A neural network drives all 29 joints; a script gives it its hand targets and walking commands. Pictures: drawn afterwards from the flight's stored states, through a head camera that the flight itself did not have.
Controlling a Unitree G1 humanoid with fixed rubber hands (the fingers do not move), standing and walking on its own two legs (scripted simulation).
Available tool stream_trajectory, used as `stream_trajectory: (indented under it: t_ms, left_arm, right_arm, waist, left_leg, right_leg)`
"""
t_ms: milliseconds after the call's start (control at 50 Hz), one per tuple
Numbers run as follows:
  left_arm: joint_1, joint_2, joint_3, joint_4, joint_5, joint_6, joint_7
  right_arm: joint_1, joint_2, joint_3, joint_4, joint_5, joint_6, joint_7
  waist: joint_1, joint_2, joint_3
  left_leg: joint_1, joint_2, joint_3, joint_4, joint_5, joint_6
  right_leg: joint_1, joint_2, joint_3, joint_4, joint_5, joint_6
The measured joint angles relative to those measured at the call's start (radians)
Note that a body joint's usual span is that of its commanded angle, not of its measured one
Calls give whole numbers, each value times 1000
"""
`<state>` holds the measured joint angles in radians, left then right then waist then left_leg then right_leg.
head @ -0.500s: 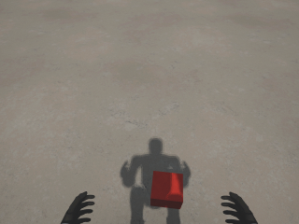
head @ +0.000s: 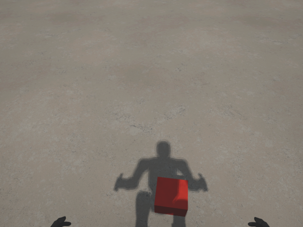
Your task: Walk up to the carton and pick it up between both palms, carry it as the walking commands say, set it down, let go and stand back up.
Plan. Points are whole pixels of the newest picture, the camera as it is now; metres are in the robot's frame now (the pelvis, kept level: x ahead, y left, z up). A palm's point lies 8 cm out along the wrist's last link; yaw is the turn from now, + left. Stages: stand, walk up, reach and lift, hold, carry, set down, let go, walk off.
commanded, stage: stand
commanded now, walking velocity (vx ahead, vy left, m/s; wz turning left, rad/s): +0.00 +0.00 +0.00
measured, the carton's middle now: (171, 196) +0.46 -0.07 -0.70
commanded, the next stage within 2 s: none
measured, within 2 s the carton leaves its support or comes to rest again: neither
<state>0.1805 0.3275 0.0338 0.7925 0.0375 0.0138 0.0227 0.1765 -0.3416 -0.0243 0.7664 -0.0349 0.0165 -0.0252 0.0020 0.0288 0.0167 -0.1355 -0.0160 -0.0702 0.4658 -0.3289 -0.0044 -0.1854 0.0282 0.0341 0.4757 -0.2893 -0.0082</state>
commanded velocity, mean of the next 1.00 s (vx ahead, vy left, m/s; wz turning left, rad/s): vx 0.00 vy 0.00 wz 0.00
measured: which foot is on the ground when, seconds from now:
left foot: down 0.00-1.00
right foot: down 0.00-1.00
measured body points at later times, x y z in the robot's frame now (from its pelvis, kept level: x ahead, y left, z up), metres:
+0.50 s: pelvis -0.01 +0.00 +0.00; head -0.01 -0.01 +0.45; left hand +0.10 +0.30 -0.10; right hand +0.11 -0.30 -0.11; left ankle -0.05 +0.13 -0.74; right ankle -0.02 -0.11 -0.74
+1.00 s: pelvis -0.02 +0.00 +0.01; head -0.02 -0.01 +0.46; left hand +0.08 +0.31 -0.10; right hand +0.08 -0.31 -0.11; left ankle -0.05 +0.13 -0.74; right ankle -0.02 -0.11 -0.74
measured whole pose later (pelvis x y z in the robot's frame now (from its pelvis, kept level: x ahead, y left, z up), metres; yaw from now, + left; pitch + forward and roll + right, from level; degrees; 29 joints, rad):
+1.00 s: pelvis -0.02 +0.00 +0.01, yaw +0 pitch -2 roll +0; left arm 0.13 0.37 0.02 1.00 0.02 0.00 0.01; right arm 0.15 -0.38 0.00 0.96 -0.02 -0.01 -0.02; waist 0.01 0.01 0.03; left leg -0.08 -0.01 -0.07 0.36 -0.24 -0.01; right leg -0.13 0.03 0.04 0.37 -0.20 -0.01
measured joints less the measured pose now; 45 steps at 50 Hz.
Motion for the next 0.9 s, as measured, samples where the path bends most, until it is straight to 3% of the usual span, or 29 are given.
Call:
stream_trajectory:
  t_ms: [900]
  left_arm:
    - [-50, 37, -14, 196, -14, -16, -11]
  right_arm:
    - [-18, -35, 22, 182, 12, -25, 2]
  waist:
    - [7, -13, 10]
  left_leg:
    - [54, 3, 1, -100, 82, -2]
  right_leg:
    - [53, -2, 3, -100, 82, -2]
